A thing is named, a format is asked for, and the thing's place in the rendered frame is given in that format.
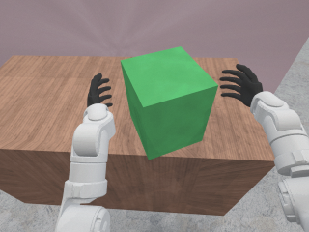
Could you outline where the left robot hand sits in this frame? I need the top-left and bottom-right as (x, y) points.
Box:
(87, 73), (113, 107)

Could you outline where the robot right upper arm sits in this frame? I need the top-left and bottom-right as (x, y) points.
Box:
(277, 176), (309, 232)

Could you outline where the pedestal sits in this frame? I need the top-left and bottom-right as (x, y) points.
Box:
(0, 55), (275, 216)

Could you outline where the robot right forearm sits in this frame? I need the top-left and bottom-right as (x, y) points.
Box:
(250, 91), (309, 178)

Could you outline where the robot left forearm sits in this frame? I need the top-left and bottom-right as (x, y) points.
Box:
(54, 103), (116, 232)

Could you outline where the robot left upper arm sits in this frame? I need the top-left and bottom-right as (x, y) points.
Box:
(56, 204), (110, 232)

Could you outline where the right robot hand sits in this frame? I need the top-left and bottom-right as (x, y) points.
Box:
(219, 64), (263, 107)

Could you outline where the carton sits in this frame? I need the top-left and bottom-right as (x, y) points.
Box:
(121, 46), (218, 160)

